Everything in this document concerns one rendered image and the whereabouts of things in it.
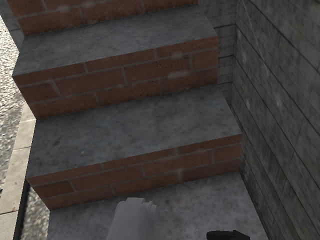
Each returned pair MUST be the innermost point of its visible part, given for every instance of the robot right hand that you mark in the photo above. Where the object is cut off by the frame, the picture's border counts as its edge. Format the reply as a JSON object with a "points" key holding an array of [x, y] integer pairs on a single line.
{"points": [[226, 235]]}

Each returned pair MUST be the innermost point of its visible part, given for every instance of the robot left thigh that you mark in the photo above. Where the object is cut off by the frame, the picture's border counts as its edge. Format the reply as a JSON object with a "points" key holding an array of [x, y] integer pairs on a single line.
{"points": [[135, 219]]}

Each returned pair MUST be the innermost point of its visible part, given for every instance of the left robot shin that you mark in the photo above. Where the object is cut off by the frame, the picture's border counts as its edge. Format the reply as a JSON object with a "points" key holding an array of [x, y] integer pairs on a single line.
{"points": [[121, 202]]}

